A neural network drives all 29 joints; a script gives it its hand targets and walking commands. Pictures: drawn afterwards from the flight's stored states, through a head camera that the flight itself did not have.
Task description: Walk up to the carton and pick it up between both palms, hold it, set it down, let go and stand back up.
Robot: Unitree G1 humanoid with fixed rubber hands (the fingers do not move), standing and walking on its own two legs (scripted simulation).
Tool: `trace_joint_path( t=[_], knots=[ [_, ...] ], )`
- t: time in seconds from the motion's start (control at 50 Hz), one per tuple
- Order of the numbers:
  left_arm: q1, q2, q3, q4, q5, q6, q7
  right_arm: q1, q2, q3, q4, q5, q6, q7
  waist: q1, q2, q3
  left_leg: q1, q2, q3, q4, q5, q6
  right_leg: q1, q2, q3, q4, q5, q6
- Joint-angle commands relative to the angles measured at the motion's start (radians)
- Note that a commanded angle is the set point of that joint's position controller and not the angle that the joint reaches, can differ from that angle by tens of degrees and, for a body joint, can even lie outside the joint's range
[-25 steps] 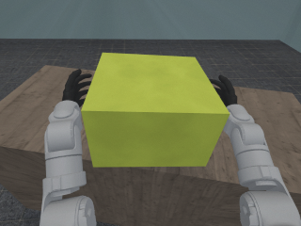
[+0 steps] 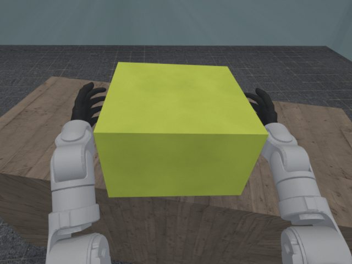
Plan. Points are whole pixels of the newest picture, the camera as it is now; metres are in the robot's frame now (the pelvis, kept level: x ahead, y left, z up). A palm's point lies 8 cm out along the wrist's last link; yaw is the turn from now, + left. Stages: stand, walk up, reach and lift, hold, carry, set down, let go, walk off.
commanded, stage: hold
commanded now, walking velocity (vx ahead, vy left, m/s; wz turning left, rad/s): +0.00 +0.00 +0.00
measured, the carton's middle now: (175, 123) +0.42 +0.00 +0.14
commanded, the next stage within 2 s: none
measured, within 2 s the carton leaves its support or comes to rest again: neither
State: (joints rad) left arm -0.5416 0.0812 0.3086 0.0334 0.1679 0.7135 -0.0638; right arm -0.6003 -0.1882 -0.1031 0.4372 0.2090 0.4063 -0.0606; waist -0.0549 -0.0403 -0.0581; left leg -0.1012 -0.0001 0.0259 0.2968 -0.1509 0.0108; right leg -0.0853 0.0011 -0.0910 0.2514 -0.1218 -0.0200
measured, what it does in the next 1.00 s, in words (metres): stands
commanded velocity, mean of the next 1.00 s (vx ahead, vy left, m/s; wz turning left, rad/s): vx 0.00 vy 0.00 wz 0.00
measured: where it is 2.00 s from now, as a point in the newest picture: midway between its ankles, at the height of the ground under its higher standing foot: outside the picture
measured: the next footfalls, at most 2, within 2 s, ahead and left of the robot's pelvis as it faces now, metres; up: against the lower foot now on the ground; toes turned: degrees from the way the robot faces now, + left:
none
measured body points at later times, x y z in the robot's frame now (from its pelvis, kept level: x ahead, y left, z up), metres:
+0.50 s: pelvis +0.00 +0.00 +0.00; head -0.04 +0.02 +0.45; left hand +0.36 +0.20 +0.20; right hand +0.37 -0.19 +0.18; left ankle +0.01 +0.11 -0.75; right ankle +0.01 -0.11 -0.75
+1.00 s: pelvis -0.01 +0.00 +0.00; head -0.05 +0.02 +0.45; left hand +0.36 +0.20 +0.21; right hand +0.37 -0.19 +0.19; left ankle +0.01 +0.11 -0.75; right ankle +0.01 -0.11 -0.75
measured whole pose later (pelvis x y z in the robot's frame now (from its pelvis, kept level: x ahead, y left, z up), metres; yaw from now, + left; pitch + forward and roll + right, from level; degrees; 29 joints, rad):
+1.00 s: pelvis -0.01 +0.00 +0.00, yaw +0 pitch -3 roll +0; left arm -0.59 0.09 0.32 0.09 0.16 0.70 -0.07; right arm -0.63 -0.18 -0.12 0.46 0.18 0.40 -0.06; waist -0.04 -0.04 -0.07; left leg -0.11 0.00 0.03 0.29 -0.14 0.01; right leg -0.11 0.00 -0.09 0.27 -0.12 -0.02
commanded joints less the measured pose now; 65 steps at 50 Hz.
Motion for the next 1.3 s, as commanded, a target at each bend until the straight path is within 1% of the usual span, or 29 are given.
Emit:
trace_joint_path(
  t=[0.0, 0.06, 0.1, 0.12, 0.14, 0.16, 0.24, 0.32, 0.34, 0.38, 0.4, 0.5, 0.52, 0.58, 0.6, 0.64, 0.66, 0.7, 0.78, 0.82, 0.88, 0.92, 0.94, 0.96, 1.02, 1.16, 1.2, 1.26, 1.28],
  knots=[
    [-0.530, -0.412, -0.436, -0.103, -0.144, -0.039, -0.129, -0.679, 0.450, 0.350, -0.311, 0.101, -0.050, 0.127, 0.008, 0.049, -0.330, 0.049, -0.042, -0.016, -0.015, 0.249, -0.045, 0.165, 0.034, 0.063, 0.015, 0.206, 0.013],
    [-0.551, -0.419, -0.434, -0.102, -0.145, -0.039, -0.128, -0.671, 0.452, 0.348, -0.296, 0.097, -0.052, 0.132, 0.023, 0.036, -0.309, 0.021, -0.038, -0.009, -0.031, 0.202, -0.040, 0.168, 0.040, 0.052, 0.011, 0.157, 0.009],
    [-0.571, -0.433, -0.446, -0.098, -0.148, -0.037, -0.127, -0.701, 0.463, 0.362, -0.305, 0.095, -0.050, 0.135, 0.012, 0.036, -0.313, 0.015, -0.039, -0.013, -0.042, 0.172, -0.034, 0.158, 0.038, 0.052, 0.002, 0.131, 0.007],
    [-0.560, -0.413, -0.433, -0.095, -0.149, -0.039, -0.126, -0.698, 0.462, 0.357, -0.297, 0.101, -0.054, 0.139, 0.033, 0.032, -0.294, 0.007, -0.041, -0.008, -0.042, 0.153, -0.031, 0.151, 0.031, 0.063, 0.001, 0.115, 0.008],
    [-0.564, -0.437, -0.460, -0.108, -0.154, -0.040, -0.122, -0.706, 0.461, 0.353, -0.310, 0.106, -0.054, 0.141, 0.018, 0.045, -0.303, 0.036, -0.034, -0.014, -0.036, 0.171, -0.033, 0.140, 0.041, 0.057, 0.005, 0.129, 0.007],
    [-0.558, -0.414, -0.436, -0.095, -0.147, -0.038, -0.120, -0.729, 0.457, 0.353, -0.319, 0.101, -0.058, 0.139, 0.035, 0.022, -0.314, 0.029, -0.039, -0.011, -0.034, 0.187, -0.031, 0.155, 0.036, 0.056, 0.006, 0.135, 0.013],
    [-0.553, -0.429, -0.487, -0.138, -0.180, -0.043, -0.115, -0.705, 0.467, 0.385, -0.373, 0.122, -0.056, 0.128, 0.010, 0.038, -0.387, 0.049, -0.043, -0.020, -0.015, 0.255, -0.043, 0.184, 0.028, 0.065, 0.018, 0.228, 0.016],
    [-0.543, -0.431, -0.462, -0.117, -0.159, -0.030, -0.124, -0.663, 0.447, 0.357, -0.305, 0.110, -0.032, 0.125, 0.005, 0.067, -0.329, 0.058, -0.043, -0.017, -0.023, 0.236, -0.050, 0.146, 0.040, 0.064, 0.008, 0.177, 0.014],
    [-0.545, -0.407, -0.427, -0.073, -0.159, -0.029, -0.131, -0.672, 0.458, 0.364, -0.282, 0.102, -0.031, 0.125, 0.010, 0.020, -0.309, 0.022, -0.040, -0.014, -0.036, 0.189, -0.034, 0.140, 0.038, 0.063, -0.002, 0.145, 0.014],
    [-0.555, -0.411, -0.410, -0.078, -0.145, -0.023, -0.143, -0.659, 0.444, 0.337, -0.258, 0.084, -0.027, 0.126, -0.008, 0.018, -0.275, 0.011, -0.046, -0.003, -0.043, 0.175, -0.034, 0.158, 0.036, 0.058, -0.002, 0.149, 0.015],
    [-0.554, -0.426, -0.418, -0.083, -0.144, -0.028, -0.147, -0.678, 0.440, 0.338, -0.278, 0.082, -0.033, 0.128, 0.005, 0.016, -0.282, 0.022, -0.037, -0.012, -0.042, 0.174, -0.036, 0.149, 0.032, 0.061, 0.000, 0.130, 0.011],
    [-0.594, -0.443, -0.475, -0.134, -0.163, -0.044, -0.133, -0.709, 0.463, 0.333, -0.323, 0.086, -0.056, 0.135, -0.010, 0.078, -0.367, 0.061, -0.040, -0.008, -0.020, 0.230, -0.047, 0.144, 0.035, 0.052, 0.010, 0.175, 0.006],
    [-0.576, -0.441, -0.477, -0.097, -0.173, -0.044, -0.130, -0.706, 0.465, 0.345, -0.301, 0.094, -0.052, 0.134, -0.017, 0.060, -0.361, 0.071, -0.039, -0.020, -0.020, 0.229, -0.052, 0.144, 0.038, 0.049, 0.010, 0.185, 0.008],
    [-0.562, -0.444, -0.500, -0.157, -0.178, -0.045, -0.117, -0.694, 0.458, 0.361, -0.353, 0.117, -0.062, 0.131, -0.004, 0.097, -0.413, 0.091, -0.037, -0.016, 0.009, 0.323, -0.057, 0.156, 0.045, 0.051, 0.027, 0.250, 0.017],
    [-0.554, -0.443, -0.492, -0.132, -0.173, -0.040, -0.119, -0.675, 0.445, 0.347, -0.292, 0.106, -0.050, 0.131, -0.021, 0.098, -0.382, 0.092, -0.034, -0.026, 0.002, 0.308, -0.062, 0.142, 0.052, 0.048, 0.020, 0.214, 0.008],
    [-0.531, -0.399, -0.415, -0.062, -0.129, -0.034, -0.136, -0.673, 0.452, 0.350, -0.278, 0.092, -0.038, 0.130, 0.022, 0.035, -0.291, 0.014, -0.044, -0.005, -0.025, 0.204, -0.040, 0.163, 0.028, 0.069, 0.004, 0.165, 0.017],
    [-0.539, -0.396, -0.409, -0.092, -0.139, -0.037, -0.136, -0.679, 0.454, 0.351, -0.295, 0.097, -0.041, 0.131, 0.017, 0.017, -0.308, 0.004, -0.045, -0.008, -0.033, 0.193, -0.033, 0.175, 0.034, 0.059, 0.010, 0.158, 0.015],
    [-0.565, -0.409, -0.404, -0.081, -0.133, -0.033, -0.137, -0.719, 0.465, 0.355, -0.298, 0.093, -0.045, 0.131, 0.047, 0.019, -0.296, -0.026, -0.048, 0.000, -0.044, 0.152, -0.026, 0.192, 0.027, 0.069, 0.003, 0.146, 0.018],
    [-0.606, -0.410, -0.407, -0.032, -0.143, -0.044, -0.133, -0.745, 0.479, 0.349, -0.277, 0.073, -0.053, 0.138, 0.033, -0.002, -0.298, -0.039, -0.049, 0.004, -0.056, 0.069, -0.011, 0.161, 0.019, 0.061, 0.003, 0.075, 0.018],
    [-0.640, -0.436, -0.443, -0.036, -0.150, -0.051, -0.133, -0.768, 0.490, 0.332, -0.292, 0.069, -0.057, 0.143, 0.021, 0.029, -0.337, -0.029, -0.054, 0.000, -0.058, 0.058, -0.015, 0.144, 0.009, 0.068, 0.006, 0.070, 0.015],
    [-0.633, -0.427, -0.424, -0.021, -0.158, -0.055, -0.131, -0.758, 0.497, 0.332, -0.258, 0.075, -0.055, 0.137, 0.013, 0.014, -0.333, -0.005, -0.054, -0.006, -0.046, 0.100, -0.018, 0.158, 0.023, 0.064, 0.005, 0.097, 0.010],
    [-0.619, -0.431, -0.445, -0.074, -0.164, -0.055, -0.135, -0.756, 0.479, 0.338, -0.313, 0.085, -0.063, 0.134, 0.002, 0.042, -0.388, 0.015, -0.052, -0.011, -0.030, 0.167, -0.031, 0.173, 0.026, 0.062, 0.020, 0.156, 0.021],
    [-0.619, -0.426, -0.429, -0.029, -0.153, -0.050, -0.140, -0.746, 0.476, 0.325, -0.251, 0.074, -0.051, 0.132, -0.001, 0.024, -0.327, 0.006, -0.045, -0.008, -0.041, 0.143, -0.031, 0.138, 0.034, 0.053, 0.003, 0.111, 0.017],
    [-0.646, -0.453, -0.462, -0.062, -0.161, -0.052, -0.139, -0.736, 0.466, 0.314, -0.251, 0.074, -0.053, 0.136, -0.009, 0.065, -0.358, 0.030, -0.046, -0.012, -0.037, 0.156, -0.039, 0.135, 0.029, 0.057, 0.015, 0.111, 0.014],
    [-0.594, -0.458, -0.433, -0.002, -0.144, -0.041, -0.141, -0.702, 0.458, 0.291, -0.183, 0.052, -0.045, 0.144, -0.013, 0.059, -0.266, 0.009, -0.037, -0.010, -0.058, 0.093, -0.037, 0.103, 0.032, 0.044, -0.004, 0.029, 0.009],
    [-0.560, -0.434, -0.438, -0.078, -0.149, -0.052, -0.135, -0.711, 0.467, 0.354, -0.282, 0.094, -0.070, 0.132, -0.001, 0.034, -0.351, 0.071, -0.041, -0.024, -0.011, 0.292, -0.047, 0.180, 0.043, 0.046, 0.012, 0.219, 0.011],
    [-0.565, -0.432, -0.449, -0.081, -0.164, -0.060, -0.126, -0.716, 0.485, 0.380, -0.314, 0.103, -0.075, 0.130, 0.007, 0.029, -0.372, 0.043, -0.048, -0.013, -0.005, 0.260, -0.040, 0.189, 0.036, 0.056, 0.018, 0.233, 0.011],
    [-0.556, -0.415, -0.486, -0.196, -0.171, -0.066, -0.116, -0.674, 0.468, 0.396, -0.375, 0.124, -0.077, 0.126, 0.003, 0.063, -0.431, 0.080, -0.048, -0.022, 0.009, 0.341, -0.051, 0.209, 0.044, 0.056, 0.026, 0.303, 0.024],
    [-0.552, -0.411, -0.485, -0.128, -0.160, -0.057, -0.119, -0.675, 0.465, 0.376, -0.345, 0.111, -0.065, 0.124, -0.006, 0.073, -0.387, 0.063, -0.051, -0.014, -0.003, 0.276, -0.054, 0.175, 0.032, 0.062, 0.021, 0.248, 0.020]
  ],
)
